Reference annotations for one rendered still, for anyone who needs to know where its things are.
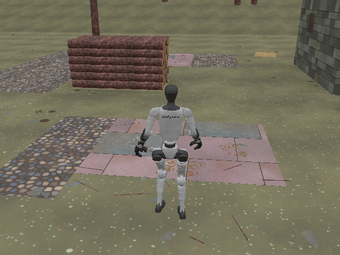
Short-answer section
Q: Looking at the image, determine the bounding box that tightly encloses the right robot hand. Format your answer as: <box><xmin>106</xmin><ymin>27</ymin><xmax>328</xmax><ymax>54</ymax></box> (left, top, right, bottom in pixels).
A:
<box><xmin>190</xmin><ymin>141</ymin><xmax>202</xmax><ymax>150</ymax></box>

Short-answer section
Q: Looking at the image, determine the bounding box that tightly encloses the robot left upper arm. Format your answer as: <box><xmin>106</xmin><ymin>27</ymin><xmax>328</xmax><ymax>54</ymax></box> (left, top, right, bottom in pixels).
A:
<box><xmin>144</xmin><ymin>107</ymin><xmax>160</xmax><ymax>137</ymax></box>

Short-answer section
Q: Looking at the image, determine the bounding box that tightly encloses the robot right forearm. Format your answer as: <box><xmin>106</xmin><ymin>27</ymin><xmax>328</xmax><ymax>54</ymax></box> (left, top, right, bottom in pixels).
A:
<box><xmin>193</xmin><ymin>129</ymin><xmax>201</xmax><ymax>143</ymax></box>

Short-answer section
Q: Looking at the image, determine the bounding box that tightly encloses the robot left forearm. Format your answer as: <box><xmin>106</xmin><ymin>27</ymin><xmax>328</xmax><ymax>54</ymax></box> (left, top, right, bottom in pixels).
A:
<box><xmin>137</xmin><ymin>128</ymin><xmax>149</xmax><ymax>148</ymax></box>

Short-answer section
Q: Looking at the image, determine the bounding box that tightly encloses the left robot hand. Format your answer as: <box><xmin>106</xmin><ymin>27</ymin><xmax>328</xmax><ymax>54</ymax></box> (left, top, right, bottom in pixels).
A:
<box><xmin>135</xmin><ymin>145</ymin><xmax>147</xmax><ymax>157</ymax></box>

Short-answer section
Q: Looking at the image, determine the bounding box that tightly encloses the left robot shin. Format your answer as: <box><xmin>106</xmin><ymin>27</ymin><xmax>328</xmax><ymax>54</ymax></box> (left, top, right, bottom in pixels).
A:
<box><xmin>157</xmin><ymin>170</ymin><xmax>166</xmax><ymax>206</ymax></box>

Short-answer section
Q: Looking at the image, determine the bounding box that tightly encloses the robot right upper arm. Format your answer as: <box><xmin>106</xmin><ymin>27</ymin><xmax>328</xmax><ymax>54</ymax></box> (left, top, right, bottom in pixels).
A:
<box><xmin>182</xmin><ymin>107</ymin><xmax>197</xmax><ymax>136</ymax></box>

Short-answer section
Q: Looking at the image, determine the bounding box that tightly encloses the robot right foot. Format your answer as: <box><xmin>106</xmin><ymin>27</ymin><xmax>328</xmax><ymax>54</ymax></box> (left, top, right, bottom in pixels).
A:
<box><xmin>177</xmin><ymin>206</ymin><xmax>186</xmax><ymax>219</ymax></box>

